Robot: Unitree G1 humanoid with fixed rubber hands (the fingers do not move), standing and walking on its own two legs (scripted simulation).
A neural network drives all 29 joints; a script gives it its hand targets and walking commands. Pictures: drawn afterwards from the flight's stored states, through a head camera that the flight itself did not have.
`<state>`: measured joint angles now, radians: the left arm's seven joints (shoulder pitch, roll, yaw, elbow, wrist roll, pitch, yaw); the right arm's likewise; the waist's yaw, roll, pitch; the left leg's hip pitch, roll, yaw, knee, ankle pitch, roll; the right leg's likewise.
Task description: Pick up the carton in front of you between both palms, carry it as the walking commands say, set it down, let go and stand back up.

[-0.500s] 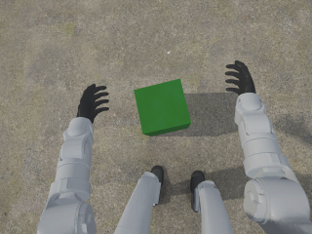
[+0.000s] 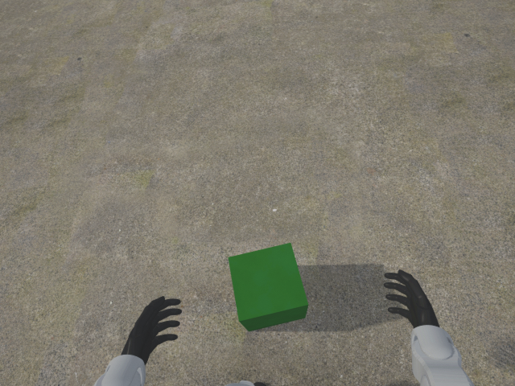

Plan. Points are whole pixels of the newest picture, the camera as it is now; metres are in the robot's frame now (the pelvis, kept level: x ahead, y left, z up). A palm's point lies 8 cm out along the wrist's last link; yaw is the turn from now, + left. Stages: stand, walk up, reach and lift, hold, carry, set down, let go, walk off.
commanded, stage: let go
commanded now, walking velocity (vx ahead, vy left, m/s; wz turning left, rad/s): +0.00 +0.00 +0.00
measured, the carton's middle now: (268, 289) +0.40 +0.09 -0.64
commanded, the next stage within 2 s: stand in 0.68 s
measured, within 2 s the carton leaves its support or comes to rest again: neither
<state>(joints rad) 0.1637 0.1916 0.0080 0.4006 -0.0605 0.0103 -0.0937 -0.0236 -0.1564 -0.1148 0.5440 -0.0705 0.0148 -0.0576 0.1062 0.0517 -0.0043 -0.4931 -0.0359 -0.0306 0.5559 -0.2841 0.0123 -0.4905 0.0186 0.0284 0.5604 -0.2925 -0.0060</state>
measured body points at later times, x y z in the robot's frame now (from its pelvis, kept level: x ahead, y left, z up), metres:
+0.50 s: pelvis +0.00 -0.01 +0.01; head +0.00 -0.01 +0.46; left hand +0.18 +0.23 -0.06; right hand +0.17 -0.25 -0.07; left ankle -0.02 +0.11 -0.73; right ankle -0.02 -0.12 -0.73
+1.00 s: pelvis +0.03 +0.02 +0.00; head +0.02 +0.04 +0.45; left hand +0.13 +0.28 -0.11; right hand +0.13 -0.24 -0.10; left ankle -0.02 +0.11 -0.73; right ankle -0.02 -0.12 -0.73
